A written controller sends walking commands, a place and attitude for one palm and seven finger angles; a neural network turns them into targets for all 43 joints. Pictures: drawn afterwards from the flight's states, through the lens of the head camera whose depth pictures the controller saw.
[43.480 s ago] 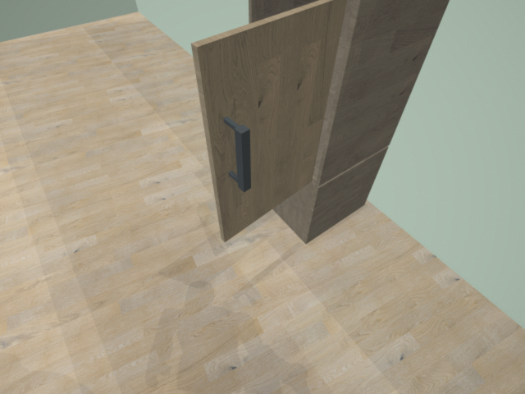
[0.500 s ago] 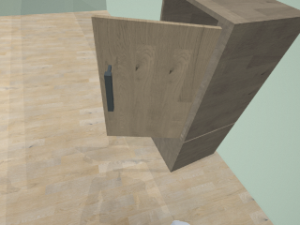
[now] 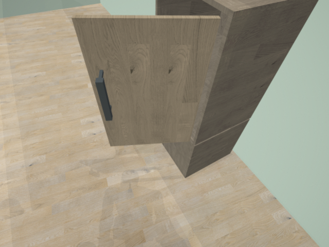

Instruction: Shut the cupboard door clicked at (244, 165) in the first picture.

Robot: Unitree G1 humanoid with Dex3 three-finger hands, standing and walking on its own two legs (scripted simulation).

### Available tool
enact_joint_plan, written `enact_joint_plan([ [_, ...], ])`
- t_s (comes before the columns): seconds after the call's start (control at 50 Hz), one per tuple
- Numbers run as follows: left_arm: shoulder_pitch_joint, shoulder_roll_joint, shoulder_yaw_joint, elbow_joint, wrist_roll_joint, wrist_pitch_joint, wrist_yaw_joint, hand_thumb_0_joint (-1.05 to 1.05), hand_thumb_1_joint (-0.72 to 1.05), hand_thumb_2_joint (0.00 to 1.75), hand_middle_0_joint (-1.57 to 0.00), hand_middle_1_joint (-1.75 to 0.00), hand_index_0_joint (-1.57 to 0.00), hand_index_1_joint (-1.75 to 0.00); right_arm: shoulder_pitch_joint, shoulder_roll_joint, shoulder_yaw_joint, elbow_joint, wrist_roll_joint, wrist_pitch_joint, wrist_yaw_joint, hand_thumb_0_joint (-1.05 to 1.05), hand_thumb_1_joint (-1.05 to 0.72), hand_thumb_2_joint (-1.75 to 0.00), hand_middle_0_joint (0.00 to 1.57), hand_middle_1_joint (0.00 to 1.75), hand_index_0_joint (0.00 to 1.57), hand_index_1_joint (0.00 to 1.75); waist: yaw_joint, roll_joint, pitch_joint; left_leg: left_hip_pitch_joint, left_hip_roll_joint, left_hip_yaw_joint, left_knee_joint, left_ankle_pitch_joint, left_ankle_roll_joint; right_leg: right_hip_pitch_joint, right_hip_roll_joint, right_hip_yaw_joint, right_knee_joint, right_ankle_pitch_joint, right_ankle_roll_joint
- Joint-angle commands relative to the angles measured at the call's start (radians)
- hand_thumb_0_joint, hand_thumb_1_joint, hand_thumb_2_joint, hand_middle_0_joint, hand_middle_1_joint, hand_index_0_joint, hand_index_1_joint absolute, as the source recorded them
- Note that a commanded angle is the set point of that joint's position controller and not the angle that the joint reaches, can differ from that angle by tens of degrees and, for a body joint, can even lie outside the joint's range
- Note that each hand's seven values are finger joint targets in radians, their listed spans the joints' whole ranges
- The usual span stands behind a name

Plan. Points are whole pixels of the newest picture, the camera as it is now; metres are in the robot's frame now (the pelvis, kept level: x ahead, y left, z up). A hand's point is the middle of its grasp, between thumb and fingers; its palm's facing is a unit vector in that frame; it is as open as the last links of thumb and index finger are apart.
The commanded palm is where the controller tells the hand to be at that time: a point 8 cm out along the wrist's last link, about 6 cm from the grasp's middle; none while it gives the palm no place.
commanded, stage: come to a stop and stand still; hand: left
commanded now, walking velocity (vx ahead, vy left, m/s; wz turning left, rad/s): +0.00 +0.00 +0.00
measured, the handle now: (105, 96) +0.57 +0.21 +0.00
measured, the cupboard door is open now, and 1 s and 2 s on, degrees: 66 66 66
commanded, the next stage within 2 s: look again from close up in 0.06 s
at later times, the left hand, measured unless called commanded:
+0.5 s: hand out of the picture -0.05 +0.12 -0.18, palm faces +0.05 -0.99 -0.14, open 7.3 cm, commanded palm none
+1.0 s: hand out of the picture -0.02 +0.12 -0.18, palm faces +0.05 -0.99 -0.16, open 7.3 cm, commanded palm none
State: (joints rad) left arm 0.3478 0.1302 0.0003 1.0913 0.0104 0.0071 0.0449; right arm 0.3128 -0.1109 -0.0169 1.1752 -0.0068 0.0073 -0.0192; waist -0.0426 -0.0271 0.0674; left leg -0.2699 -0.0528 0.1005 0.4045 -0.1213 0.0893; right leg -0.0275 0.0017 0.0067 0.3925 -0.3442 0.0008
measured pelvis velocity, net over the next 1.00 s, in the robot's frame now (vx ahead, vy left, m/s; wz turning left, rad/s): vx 0.01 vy -0.03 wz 0.02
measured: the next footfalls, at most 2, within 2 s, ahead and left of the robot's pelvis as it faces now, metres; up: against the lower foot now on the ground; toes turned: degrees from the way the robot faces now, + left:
none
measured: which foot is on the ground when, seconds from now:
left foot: down 0.00-1.00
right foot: down 0.00-1.00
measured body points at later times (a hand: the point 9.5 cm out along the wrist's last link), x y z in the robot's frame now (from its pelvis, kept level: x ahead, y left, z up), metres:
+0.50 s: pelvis +0.00 -0.02 +0.00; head +0.01 -0.02 +0.45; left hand -0.05 +0.17 -0.16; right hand +0.00 -0.25 -0.16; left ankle +0.07 +0.06 -0.74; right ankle -0.08 -0.12 -0.74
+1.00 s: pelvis +0.01 -0.03 +0.00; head +0.03 -0.02 +0.45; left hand -0.03 +0.17 -0.16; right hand +0.00 -0.25 -0.16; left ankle +0.07 +0.06 -0.74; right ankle -0.08 -0.12 -0.74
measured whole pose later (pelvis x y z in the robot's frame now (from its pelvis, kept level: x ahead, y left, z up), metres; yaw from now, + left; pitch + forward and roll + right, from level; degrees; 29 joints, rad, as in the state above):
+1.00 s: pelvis +0.01 -0.03 +0.00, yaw +1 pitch -1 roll +0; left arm 0.36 0.11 -0.01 1.09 0.01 -0.02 0.05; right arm 0.26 -0.12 0.00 1.19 -0.01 -0.01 -0.03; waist -0.01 -0.03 0.06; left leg -0.27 -0.03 0.06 0.42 -0.14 0.04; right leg 0.00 0.03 -0.02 0.36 -0.35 -0.04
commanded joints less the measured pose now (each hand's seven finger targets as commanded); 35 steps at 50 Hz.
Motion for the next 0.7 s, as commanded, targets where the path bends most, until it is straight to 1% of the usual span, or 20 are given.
enact_joint_plan([
  [0.0, 0.135, 0.071, 0.013, -0.009, 0.001, -0.016, 0.005, 0.0, 0.9, 0.9, -0.2, -0.3, -0.2, -0.3, 0.035, -0.113, -0.019, -0.025, 0.007, -0.012, -0.01, 0.0, -0.9, -0.9, 0.2, 0.3, 0.2, 0.3, 0.023, 0.047, 0.073, 0.106, 0.156, -0.227, -0.144, -0.108, -0.058, -0.198, -0.082, 0.054, -0.089, 0.067, -0.045],
  [0.02, 0.141, 0.069, 0.011, -0.004, 0.001, -0.018, 0.005, 0.0, 0.9, 0.9, -0.2, -0.3, -0.2, -0.3, 0.033, -0.11, -0.018, -0.025, 0.006, -0.011, -0.01, 0.0, -0.9, -0.9, 0.2, 0.3, 0.2, 0.3, 0.021, 0.053, 0.061, 0.112, 0.149, -0.221, -0.142, -0.099, -0.06, -0.193, -0.086, 0.056, -0.09, 0.073, -0.046],
  [0.08, 0.164, 0.057, 0.009, 0.005, 0.0, -0.026, 0.006, 0.0, 0.9, 0.9, -0.2, -0.3, -0.2, -0.3, 0.028, -0.102, -0.019, -0.027, 0.007, -0.014, -0.011, 0.0, -0.9, -0.9, 0.2, 0.3, 0.2, 0.3, 0.019, 0.034, 0.018, 0.162, 0.143, -0.205, -0.121, -0.057, -0.061, -0.201, -0.094, 0.065, -0.101, 0.083, -0.048],
  [0.14, 0.166, 0.048, 0.006, 0.006, 0.001, -0.032, 0.006, 0.0, 0.9, 0.9, -0.2, -0.3, -0.2, -0.3, 0.023, -0.098, -0.018, -0.025, 0.008, -0.014, -0.012, 0.0, -0.9, -0.9, 0.2, 0.3, 0.2, 0.3, 0.014, 0.013, 0.019, 0.173, 0.141, -0.194, -0.097, -0.022, -0.057, -0.218, -0.102, 0.075, -0.116, 0.093, -0.046],
  [0.16, 0.165, 0.047, 0.005, 0.006, 0.002, -0.033, 0.006, 0.0, 0.9, 0.9, -0.2, -0.3, -0.2, -0.3, 0.02, -0.098, -0.017, -0.024, 0.008, -0.014, -0.011, 0.0, -0.9, -0.9, 0.2, 0.3, 0.2, 0.3, 0.013, -0.003, 0.021, 0.174, 0.142, -0.192, -0.093, -0.015, -0.058, -0.221, -0.102, 0.077, -0.117, 0.093, -0.046],
  [0.2, 0.171, 0.045, 0.003, 0.008, 0.003, -0.035, 0.006, 0.0, 0.9, 0.9, -0.2, -0.3, -0.2, -0.3, 0.012, -0.098, -0.015, -0.024, 0.009, -0.014, -0.011, 0.0, -0.9, -0.9, 0.2, 0.3, 0.2, 0.3, 0.015, -0.003, 0.021, 0.178, 0.142, -0.19, -0.077, 0.005, -0.054, -0.227, -0.106, 0.081, -0.125, 0.102, -0.047],
  [0.22, 0.165, 0.044, 0.002, 0.009, 0.003, -0.035, 0.006, 0.0, 0.9, 0.9, -0.2, -0.3, -0.2, -0.3, 0.01, -0.098, -0.014, -0.021, 0.009, -0.015, -0.011, 0.0, -0.9, -0.9, 0.2, 0.3, 0.2, 0.3, 0.012, 0.0, 0.033, 0.171, 0.142, -0.188, -0.081, 0.007, -0.055, -0.229, -0.107, 0.081, -0.123, 0.101, -0.047],
  [0.26, 0.171, 0.041, 0.002, 0.01, 0.002, -0.036, 0.006, 0.0, 0.9, 0.9, -0.2, -0.3, -0.2, -0.3, 0.007, -0.097, -0.012, -0.023, 0.008, -0.016, -0.012, 0.0, -0.9, -0.9, 0.2, 0.3, 0.2, 0.3, 0.015, 0.012, 0.042, 0.164, 0.141, -0.191, -0.083, 0.003, -0.055, -0.231, -0.108, 0.081, -0.125, 0.097, -0.046],
  [0.3, 0.176, 0.046, 0.002, 0.01, 0.004, -0.036, 0.006, 0.0, 0.9, 0.9, -0.2, -0.3, -0.2, -0.3, 0.002, -0.102, -0.011, -0.024, 0.008, -0.016, -0.011, 0.0, -0.9, -0.9, 0.2, 0.3, 0.2, 0.3, 0.019, -0.001, 0.045, 0.154, 0.144, -0.187, -0.074, 0.013, -0.053, -0.224, -0.109, 0.08, -0.13, 0.104, -0.046],
  [0.36, 0.173, 0.046, 0.001, 0.007, 0.003, -0.036, 0.006, 0.0, 0.9, 0.9, -0.2, -0.3, -0.2, -0.3, -0.003, -0.104, -0.008, -0.025, 0.006, -0.017, -0.012, 0.0, -0.9, -0.9, 0.2, 0.3, 0.2, 0.3, 0.021, 0.018, 0.049, 0.143, 0.141, -0.186, -0.071, 0.025, -0.054, -0.216, -0.111, 0.083, -0.129, 0.114, -0.046],
  [0.38, 0.173, 0.046, 0.002, 0.008, 0.002, -0.036, 0.006, 0.0, 0.9, 0.9, -0.2, -0.3, -0.2, -0.3, -0.006, -0.102, -0.007, -0.025, 0.006, -0.018, -0.011, 0.0, -0.9, -0.9, 0.2, 0.3, 0.2, 0.3, 0.024, 0.017, 0.051, 0.142, 0.14, -0.186, -0.072, 0.018, -0.055, -0.217, -0.113, 0.083, -0.129, 0.11, -0.047],
  [0.4, 0.174, 0.049, 0.002, 0.007, 0.003, -0.036, 0.006, 0.0, 0.9, 0.9, -0.2, -0.3, -0.2, -0.3, -0.009, -0.103, -0.007, -0.026, 0.007, -0.016, -0.011, 0.0, -0.9, -0.9, 0.2, 0.3, 0.2, 0.3, 0.026, 0.004, 0.057, 0.136, 0.141, -0.185, -0.068, 0.015, -0.054, -0.221, -0.111, 0.083, -0.135, 0.105, -0.046],
  [0.42, 0.164, 0.049, 0.001, 0.003, 0.003, -0.035, 0.006, 0.0, 0.9, 0.9, -0.2, -0.3, -0.2, -0.3, -0.006, -0.106, -0.005, -0.025, 0.005, -0.016, -0.011, 0.0, -0.9, -0.9, 0.2, 0.3, 0.2, 0.3, 0.023, 0.009, 0.069, 0.126, 0.14, -0.186, -0.07, 0.012, -0.056, -0.223, -0.112, 0.082, -0.134, 0.099, -0.047],
  [0.48, 0.162, 0.051, 0.002, 0.001, 0.002, -0.035, 0.007, 0.0, 0.9, 0.9, -0.2, -0.3, -0.2, -0.3, -0.005, -0.108, -0.004, -0.024, 0.003, -0.018, -0.012, 0.0, -0.9, -0.9, 0.2, 0.3, 0.2, 0.3, 0.027, 0.016, 0.05, 0.131, 0.14, -0.19, -0.067, 0.029, -0.055, -0.206, -0.112, 0.082, -0.127, 0.112, -0.048],
  [0.5, 0.161, 0.055, 0.003, -0.001, 0.003, -0.035, 0.008, 0.0, 0.9, 0.9, -0.2, -0.3, -0.2, -0.3, -0.004, -0.108, -0.004, -0.025, 0.004, -0.018, -0.011, 0.0, -0.9, -0.9, 0.2, 0.3, 0.2, 0.3, 0.029, 0.008, 0.048, 0.128, 0.142, -0.186, -0.06, 0.035, -0.054, -0.2, -0.111, 0.076, -0.129, 0.117, -0.045],
  [0.56, 0.153, 0.056, 0.004, -0.005, 0.001, -0.033, 0.008, 0.0, 0.9, 0.9, -0.2, -0.3, -0.2, -0.3, -0.006, -0.108, -0.002, -0.023, 0.003, -0.019, -0.012, 0.0, -0.9, -0.9, 0.2, 0.3, 0.2, 0.3, 0.031, 0.022, 0.05, 0.123, 0.141, -0.187, -0.059, 0.045, -0.055, -0.193, -0.113, 0.079, -0.125, 0.126, -0.046],
  [0.62, 0.148, 0.059, 0.007, -0.008, 0.001, -0.033, 0.009, 0.0, 0.9, 0.9, -0.2, -0.3, -0.2, -0.3, 0.001, -0.105, -0.001, -0.02, 0.003, -0.021, -0.012, 0.0, -0.9, -0.9, 0.2, 0.3, 0.2, 0.3, 0.033, 0.002, 0.044, 0.116, 0.144, -0.183, -0.048, 0.075, -0.054, -0.177, -0.113, 0.072, -0.122, 0.152, -0.044],
  [0.64, 0.146, 0.055, 0.007, -0.009, 0.0, -0.033, 0.01, 0.0, 0.9, 0.9, -0.2, -0.3, -0.2, -0.3, 0.0, -0.107, 0.0, -0.018, 0.002, -0.02, -0.013, 0.0, -0.9, -0.9, 0.2, 0.3, 0.2, 0.3, 0.033, 0.01, 0.044, 0.118, 0.143, -0.185, -0.048, 0.072, -0.054, -0.178, -0.113, 0.076, -0.121, 0.149, -0.046],
  [0.68, 0.143, 0.057, 0.008, -0.011, -0.001, -0.032, 0.01, 0.0, 0.9, 0.9, -0.2, -0.3, -0.2, -0.3, 0.005, -0.106, 0.001, -0.016, 0.002, -0.021, -0.013, 0.0, -0.9, -0.9, 0.2, 0.3, 0.2, 0.3, 0.033, 0.003, 0.039, 0.118, 0.145, -0.185, -0.045, 0.088, -0.054, -0.169, -0.112, 0.072, -0.117, 0.163, -0.045],
])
